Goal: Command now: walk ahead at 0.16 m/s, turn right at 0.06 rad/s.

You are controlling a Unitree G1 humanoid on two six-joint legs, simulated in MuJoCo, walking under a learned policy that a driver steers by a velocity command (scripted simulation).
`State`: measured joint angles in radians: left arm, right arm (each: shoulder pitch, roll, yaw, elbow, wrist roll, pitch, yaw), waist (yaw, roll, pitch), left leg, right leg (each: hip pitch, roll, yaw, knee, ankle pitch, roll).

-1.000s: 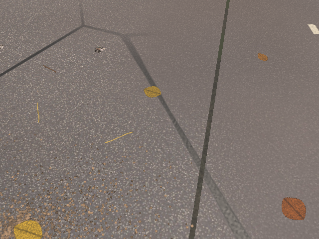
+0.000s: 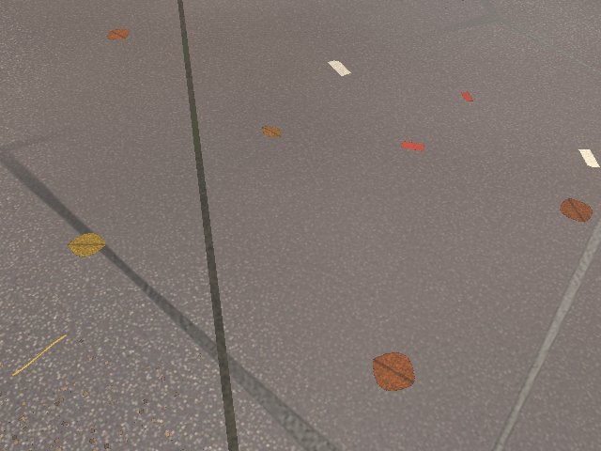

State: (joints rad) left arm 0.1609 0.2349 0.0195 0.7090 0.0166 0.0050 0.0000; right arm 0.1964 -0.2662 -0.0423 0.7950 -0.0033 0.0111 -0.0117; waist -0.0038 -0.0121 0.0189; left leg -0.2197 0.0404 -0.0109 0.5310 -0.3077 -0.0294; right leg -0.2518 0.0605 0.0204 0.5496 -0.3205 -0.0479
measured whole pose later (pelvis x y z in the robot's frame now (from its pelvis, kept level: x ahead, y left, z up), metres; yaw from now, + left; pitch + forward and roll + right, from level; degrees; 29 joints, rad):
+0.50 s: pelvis +0.17 +0.02 +0.00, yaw +0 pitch +2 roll +0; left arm 0.48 0.26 0.04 0.83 -0.02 -0.06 0.00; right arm 0.00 -0.26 -0.02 0.66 0.03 -0.08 0.06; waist 0.11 0.03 0.04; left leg -0.61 0.04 0.02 0.58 -0.03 0.02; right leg 0.12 0.02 0.01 0.20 -0.35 -0.02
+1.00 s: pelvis +0.44 +0.06 +0.01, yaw +1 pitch +1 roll +2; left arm 0.08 0.27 0.03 0.71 -0.01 -0.08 -0.02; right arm 0.37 -0.28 -0.04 0.85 0.02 -0.08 0.01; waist -0.09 -0.05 0.03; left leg 0.00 -0.08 0.03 0.21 -0.24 0.06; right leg -0.65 -0.11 0.05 0.60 0.08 0.02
